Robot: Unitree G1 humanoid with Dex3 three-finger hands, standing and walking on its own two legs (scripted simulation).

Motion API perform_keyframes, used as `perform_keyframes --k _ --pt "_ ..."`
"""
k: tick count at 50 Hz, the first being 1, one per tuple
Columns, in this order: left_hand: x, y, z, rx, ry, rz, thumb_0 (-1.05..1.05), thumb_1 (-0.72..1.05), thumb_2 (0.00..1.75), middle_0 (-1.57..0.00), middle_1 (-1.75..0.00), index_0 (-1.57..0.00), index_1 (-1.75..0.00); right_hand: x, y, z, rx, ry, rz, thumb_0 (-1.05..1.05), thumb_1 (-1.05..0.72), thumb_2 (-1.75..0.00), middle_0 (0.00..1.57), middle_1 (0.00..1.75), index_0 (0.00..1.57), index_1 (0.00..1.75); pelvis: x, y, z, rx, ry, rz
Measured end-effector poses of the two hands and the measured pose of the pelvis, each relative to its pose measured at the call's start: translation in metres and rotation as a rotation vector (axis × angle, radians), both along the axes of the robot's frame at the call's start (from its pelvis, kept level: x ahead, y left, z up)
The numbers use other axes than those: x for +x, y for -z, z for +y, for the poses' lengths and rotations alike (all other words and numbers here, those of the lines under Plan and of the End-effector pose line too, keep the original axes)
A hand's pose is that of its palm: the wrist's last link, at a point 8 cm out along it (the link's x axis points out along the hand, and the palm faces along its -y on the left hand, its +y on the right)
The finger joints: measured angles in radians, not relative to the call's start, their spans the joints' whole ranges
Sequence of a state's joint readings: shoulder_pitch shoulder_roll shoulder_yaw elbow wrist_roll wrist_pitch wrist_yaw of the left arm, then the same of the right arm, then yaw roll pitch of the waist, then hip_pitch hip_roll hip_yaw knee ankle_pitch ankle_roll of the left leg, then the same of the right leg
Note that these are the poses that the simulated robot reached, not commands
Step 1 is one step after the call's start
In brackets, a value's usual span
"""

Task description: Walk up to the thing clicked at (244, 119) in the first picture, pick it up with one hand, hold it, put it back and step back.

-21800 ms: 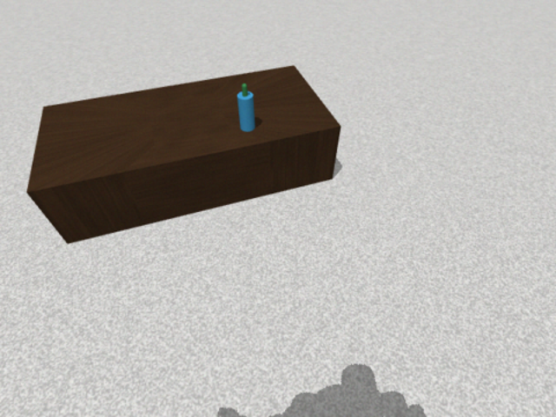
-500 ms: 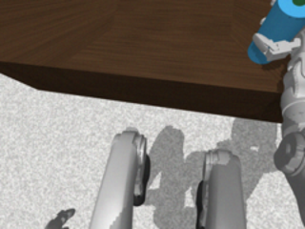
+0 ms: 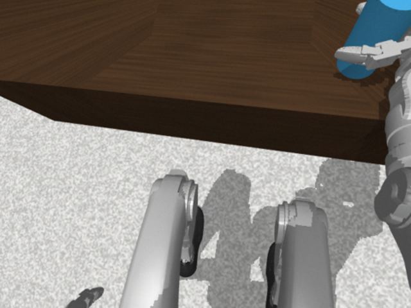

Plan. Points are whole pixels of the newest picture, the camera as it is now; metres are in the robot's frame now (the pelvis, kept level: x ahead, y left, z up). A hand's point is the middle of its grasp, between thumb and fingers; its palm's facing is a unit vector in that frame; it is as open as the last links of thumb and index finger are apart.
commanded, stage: open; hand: right
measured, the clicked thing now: (384, 20) +0.58 -0.17 +0.03
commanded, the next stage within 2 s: withdraw in 0.06 s
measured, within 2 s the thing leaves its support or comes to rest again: neither
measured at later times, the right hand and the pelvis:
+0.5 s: hand out of the picture +0.59 -0.21 +0.08, palm faces +0.14 +0.99 -0.08, open 16.5 cm; pelvis +0.00 +0.00 +0.03, yaw +1 degrees
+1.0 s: hand out of the picture +0.57 -0.32 +0.17, palm faces +0.28 +0.88 -0.39, open 17.4 cm; pelvis +0.03 +0.00 +0.15, yaw +3 degrees
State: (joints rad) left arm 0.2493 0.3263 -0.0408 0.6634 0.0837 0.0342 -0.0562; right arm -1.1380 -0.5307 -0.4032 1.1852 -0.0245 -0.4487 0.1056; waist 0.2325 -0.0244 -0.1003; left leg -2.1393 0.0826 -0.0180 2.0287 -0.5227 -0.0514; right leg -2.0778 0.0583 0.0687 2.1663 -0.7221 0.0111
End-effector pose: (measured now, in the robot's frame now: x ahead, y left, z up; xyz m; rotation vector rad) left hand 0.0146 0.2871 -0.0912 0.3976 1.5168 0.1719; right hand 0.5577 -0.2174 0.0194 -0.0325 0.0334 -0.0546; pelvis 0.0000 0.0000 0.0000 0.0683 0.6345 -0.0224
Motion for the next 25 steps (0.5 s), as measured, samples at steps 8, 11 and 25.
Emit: perform_keyframes --k 8,11,25 --pt "-0.002 -0.002 -0.001 0.001 -0.005 0.002 0.00 0.90 0.89 -0.20 -0.30 -0.20 -0.30 0.001 -0.001 -0.001 0.002 0.001 -0.002 -0.01 0.47 -0.29 0.63 0.47 0.64 0.47 0.000 0.000 0.000 0.002 -0.002 0.003" --pt "-0.002 -0.003 -0.002 0.000 -0.005 0.002 0.00 0.90 0.89 -0.20 -0.30 -0.20 -0.30 0.001 0.001 -0.002 0.002 0.001 0.003 -0.01 0.48 -0.25 0.55 0.41 0.56 0.41 0.000 0.000 0.000 0.003 -0.001 0.003" --pt "0.008 -0.022 -0.006 0.005 -0.040 -0.036 0.01 0.91 0.88 -0.19 -0.30 -0.20 -0.29 0.007 -0.060 -0.047 -0.048 0.081 -0.038 -0.02 0.51 -0.13 0.20 0.17 0.21 0.18 0.002 -0.025 -0.002 0.002 -0.009 -0.005"
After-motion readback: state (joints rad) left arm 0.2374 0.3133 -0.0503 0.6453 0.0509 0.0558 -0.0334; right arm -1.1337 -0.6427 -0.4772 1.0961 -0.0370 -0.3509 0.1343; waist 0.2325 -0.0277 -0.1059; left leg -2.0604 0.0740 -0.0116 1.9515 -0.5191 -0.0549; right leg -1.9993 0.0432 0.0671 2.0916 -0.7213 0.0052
